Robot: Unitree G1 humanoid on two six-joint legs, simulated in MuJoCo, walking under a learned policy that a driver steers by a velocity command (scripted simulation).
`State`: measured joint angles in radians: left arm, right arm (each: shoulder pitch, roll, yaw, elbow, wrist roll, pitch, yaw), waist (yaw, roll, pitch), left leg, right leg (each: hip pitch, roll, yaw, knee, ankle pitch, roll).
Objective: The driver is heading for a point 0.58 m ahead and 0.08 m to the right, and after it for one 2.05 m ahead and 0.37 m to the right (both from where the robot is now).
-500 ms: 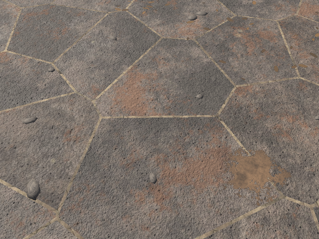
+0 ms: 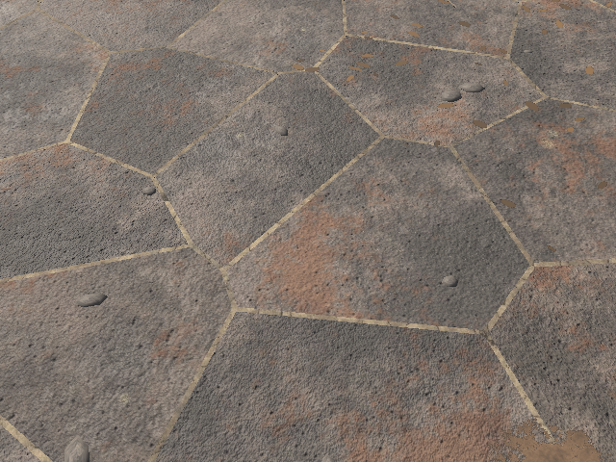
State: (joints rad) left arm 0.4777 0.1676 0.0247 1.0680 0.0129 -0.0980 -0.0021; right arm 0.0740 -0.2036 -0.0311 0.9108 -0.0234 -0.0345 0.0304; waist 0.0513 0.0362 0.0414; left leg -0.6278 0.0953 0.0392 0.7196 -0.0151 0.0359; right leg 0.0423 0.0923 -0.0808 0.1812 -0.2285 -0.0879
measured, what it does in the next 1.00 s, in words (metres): walks ahead, turning right: left foot, then right foot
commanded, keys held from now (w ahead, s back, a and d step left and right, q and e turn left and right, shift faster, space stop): w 0.20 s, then w+e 0.46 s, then e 0.34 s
